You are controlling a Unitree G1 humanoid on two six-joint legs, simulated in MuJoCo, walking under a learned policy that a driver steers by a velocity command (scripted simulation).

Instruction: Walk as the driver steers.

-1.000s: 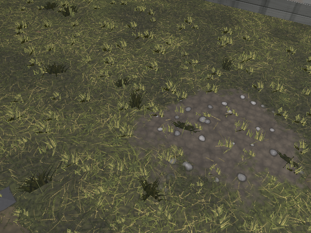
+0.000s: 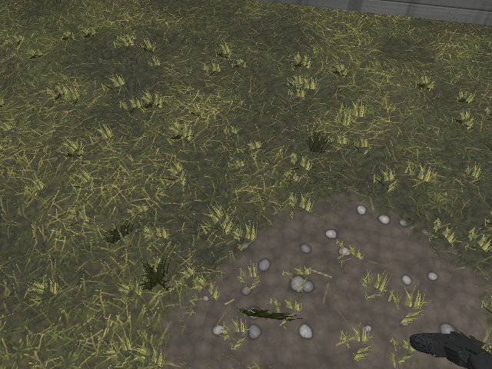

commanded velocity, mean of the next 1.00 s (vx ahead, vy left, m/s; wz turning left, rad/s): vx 0.31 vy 0.00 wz -0.37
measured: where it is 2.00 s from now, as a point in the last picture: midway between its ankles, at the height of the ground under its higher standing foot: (320, 235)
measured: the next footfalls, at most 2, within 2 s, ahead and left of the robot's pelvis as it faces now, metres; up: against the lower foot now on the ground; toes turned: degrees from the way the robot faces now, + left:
right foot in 0.44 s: +0.19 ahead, -0.11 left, +0.00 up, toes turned -19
left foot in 0.98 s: +0.49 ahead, -0.01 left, +0.00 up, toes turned -17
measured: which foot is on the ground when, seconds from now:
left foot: down 0.00-0.44, up 0.46-0.96, down 0.98-1.00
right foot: up 0.00-0.42, down 0.44-1.00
